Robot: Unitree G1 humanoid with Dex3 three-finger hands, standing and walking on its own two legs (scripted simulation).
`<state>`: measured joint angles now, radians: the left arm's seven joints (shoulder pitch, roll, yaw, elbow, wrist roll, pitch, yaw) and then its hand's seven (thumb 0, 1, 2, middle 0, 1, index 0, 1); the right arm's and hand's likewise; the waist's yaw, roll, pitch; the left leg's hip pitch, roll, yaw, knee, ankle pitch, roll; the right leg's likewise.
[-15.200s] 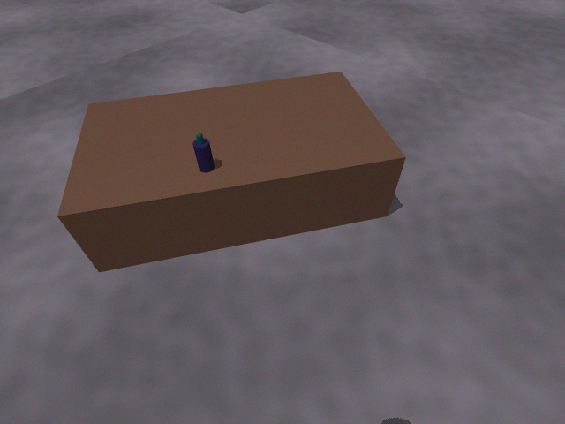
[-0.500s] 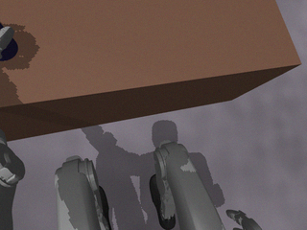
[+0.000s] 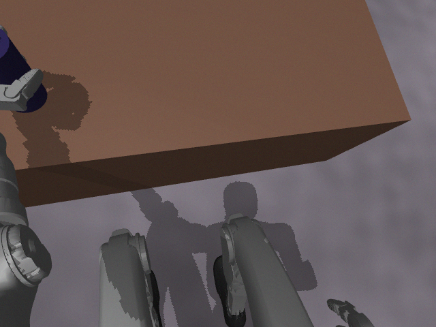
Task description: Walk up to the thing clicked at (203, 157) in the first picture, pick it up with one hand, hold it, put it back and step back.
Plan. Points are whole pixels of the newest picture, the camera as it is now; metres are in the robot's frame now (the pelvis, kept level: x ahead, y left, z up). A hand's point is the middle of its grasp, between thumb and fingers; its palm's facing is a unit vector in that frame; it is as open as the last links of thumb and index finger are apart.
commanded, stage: settle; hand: left
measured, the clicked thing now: out of the picture +0.54 +0.27 +0.01
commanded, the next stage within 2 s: lift in 0.56 s
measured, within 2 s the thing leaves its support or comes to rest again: neither
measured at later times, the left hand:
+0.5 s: hand out of the picture +0.54 +0.28 +0.03, palm faces +0.27 -0.96 -0.03, open 9.2 cm
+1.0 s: hand out of the picture +0.51 +0.27 +0.07, palm faces +0.26 -0.97 -0.04, open 9.2 cm
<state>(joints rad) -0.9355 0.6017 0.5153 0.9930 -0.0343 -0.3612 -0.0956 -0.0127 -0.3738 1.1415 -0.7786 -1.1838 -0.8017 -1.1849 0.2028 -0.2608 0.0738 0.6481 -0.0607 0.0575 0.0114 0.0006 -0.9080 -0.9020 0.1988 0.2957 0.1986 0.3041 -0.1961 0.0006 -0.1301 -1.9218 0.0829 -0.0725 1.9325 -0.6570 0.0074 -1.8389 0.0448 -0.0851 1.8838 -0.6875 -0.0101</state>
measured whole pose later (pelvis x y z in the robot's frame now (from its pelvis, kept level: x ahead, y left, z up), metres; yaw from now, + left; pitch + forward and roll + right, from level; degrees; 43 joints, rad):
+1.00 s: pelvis +0.01 +0.01 +0.07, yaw +1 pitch +33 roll -6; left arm -0.81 0.52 0.48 0.97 -0.04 -0.37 -0.10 -0.01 -0.38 1.14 -0.78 -1.18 -0.81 -1.18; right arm 0.24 -0.24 0.06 0.66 -0.05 0.04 0.02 0.00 -0.91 -0.90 0.20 0.30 0.20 0.30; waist -0.18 0.02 -0.14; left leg -1.68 0.07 -0.05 1.72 -0.62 0.02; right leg -1.59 0.04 -0.07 1.66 -0.64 0.00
